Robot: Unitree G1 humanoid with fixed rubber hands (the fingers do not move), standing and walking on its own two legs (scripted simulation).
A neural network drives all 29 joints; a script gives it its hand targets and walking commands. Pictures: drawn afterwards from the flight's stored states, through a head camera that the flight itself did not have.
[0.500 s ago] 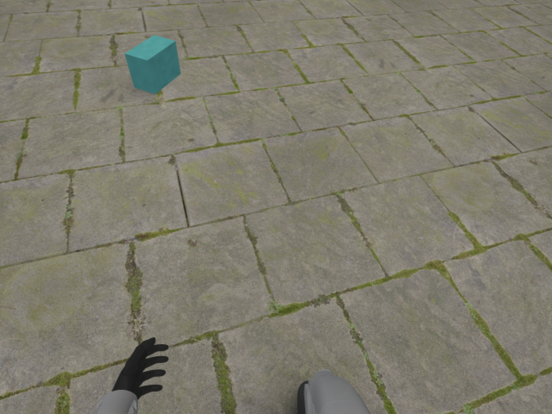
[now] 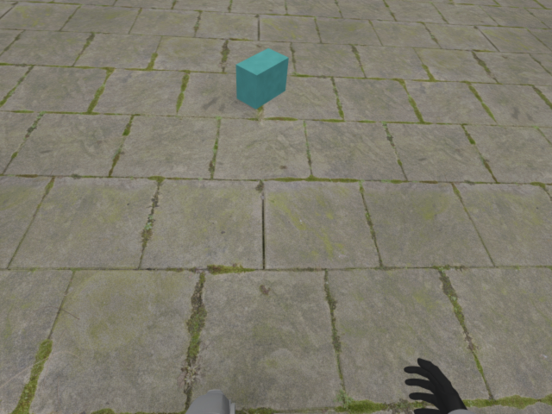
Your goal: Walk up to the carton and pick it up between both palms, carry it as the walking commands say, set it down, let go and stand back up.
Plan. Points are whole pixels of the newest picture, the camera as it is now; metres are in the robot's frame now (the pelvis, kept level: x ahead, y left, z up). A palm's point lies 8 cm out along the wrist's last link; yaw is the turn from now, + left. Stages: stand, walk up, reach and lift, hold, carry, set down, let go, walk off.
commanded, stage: walk up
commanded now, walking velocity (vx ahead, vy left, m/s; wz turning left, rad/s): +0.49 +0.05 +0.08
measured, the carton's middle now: (262, 78) +1.98 +0.12 -0.64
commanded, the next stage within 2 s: none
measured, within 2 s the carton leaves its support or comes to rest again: neither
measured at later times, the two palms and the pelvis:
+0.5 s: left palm (183, 231) +0.44 +0.20 -0.08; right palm out of the picture +0.14 -0.23 -0.13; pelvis +0.26 -0.02 +0.01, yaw -1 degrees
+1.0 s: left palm (135, 258) +0.40 +0.29 -0.12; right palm (351, 177) +0.64 -0.16 -0.10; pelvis +0.50 +0.07 +0.01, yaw +1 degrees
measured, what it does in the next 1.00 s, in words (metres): walks ahead: right foot, then left foot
